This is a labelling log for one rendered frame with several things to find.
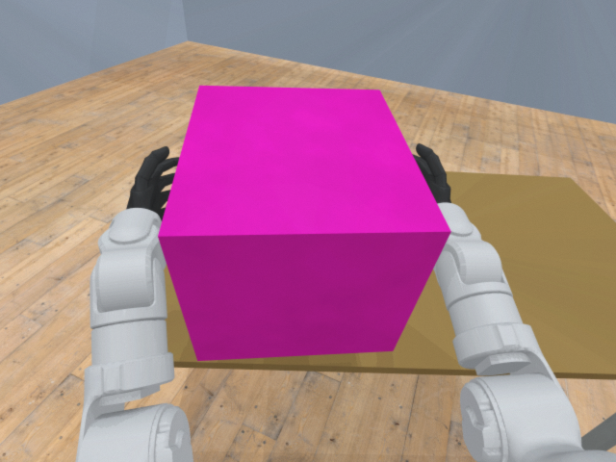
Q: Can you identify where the left robot upper arm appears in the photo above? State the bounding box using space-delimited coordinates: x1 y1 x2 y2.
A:
78 403 193 462

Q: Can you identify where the robot left forearm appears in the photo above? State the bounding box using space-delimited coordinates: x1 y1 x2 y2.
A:
76 208 174 462

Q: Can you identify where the robot left hand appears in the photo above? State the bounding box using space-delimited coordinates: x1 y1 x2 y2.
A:
126 146 180 220

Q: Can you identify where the robot right forearm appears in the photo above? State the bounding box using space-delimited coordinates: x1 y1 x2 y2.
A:
433 202 581 444

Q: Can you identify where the robot right hand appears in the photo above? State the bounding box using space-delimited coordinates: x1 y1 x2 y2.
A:
412 143 451 203

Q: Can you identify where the table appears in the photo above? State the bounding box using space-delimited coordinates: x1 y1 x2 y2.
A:
164 171 616 451

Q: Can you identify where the carton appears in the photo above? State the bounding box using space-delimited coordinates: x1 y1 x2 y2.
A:
158 86 451 361

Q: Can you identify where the right robot upper arm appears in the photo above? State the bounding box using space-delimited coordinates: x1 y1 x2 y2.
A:
460 372 616 462

